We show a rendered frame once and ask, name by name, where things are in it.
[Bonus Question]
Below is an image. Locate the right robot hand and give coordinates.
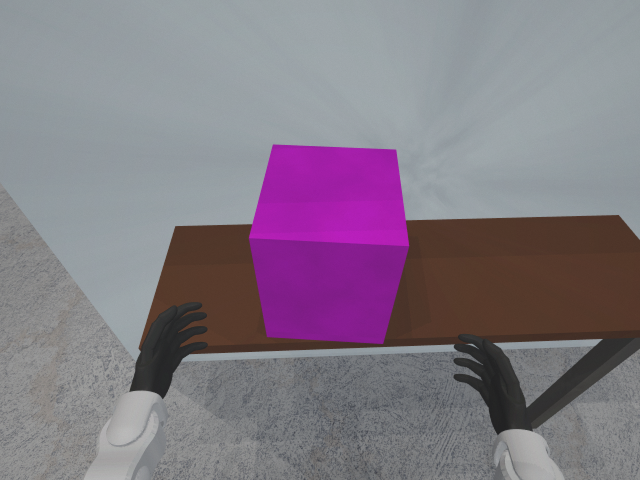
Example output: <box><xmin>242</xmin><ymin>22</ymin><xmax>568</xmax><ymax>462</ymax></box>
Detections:
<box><xmin>453</xmin><ymin>334</ymin><xmax>533</xmax><ymax>435</ymax></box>

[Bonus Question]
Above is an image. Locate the left robot hand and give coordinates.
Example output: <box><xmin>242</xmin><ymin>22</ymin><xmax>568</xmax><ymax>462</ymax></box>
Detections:
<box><xmin>129</xmin><ymin>302</ymin><xmax>208</xmax><ymax>399</ymax></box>

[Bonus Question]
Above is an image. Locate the right robot forearm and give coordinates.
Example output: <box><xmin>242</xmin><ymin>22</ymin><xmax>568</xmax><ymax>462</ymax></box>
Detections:
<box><xmin>492</xmin><ymin>429</ymin><xmax>565</xmax><ymax>480</ymax></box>

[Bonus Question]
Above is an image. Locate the left robot forearm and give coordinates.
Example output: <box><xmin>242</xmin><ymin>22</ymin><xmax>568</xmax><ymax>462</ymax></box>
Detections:
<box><xmin>82</xmin><ymin>391</ymin><xmax>168</xmax><ymax>480</ymax></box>

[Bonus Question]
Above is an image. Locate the carton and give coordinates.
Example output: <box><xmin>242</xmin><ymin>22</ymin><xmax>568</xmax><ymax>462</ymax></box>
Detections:
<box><xmin>249</xmin><ymin>144</ymin><xmax>409</xmax><ymax>344</ymax></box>

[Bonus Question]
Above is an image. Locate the table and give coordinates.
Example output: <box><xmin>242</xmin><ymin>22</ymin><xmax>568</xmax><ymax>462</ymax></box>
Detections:
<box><xmin>139</xmin><ymin>215</ymin><xmax>640</xmax><ymax>429</ymax></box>

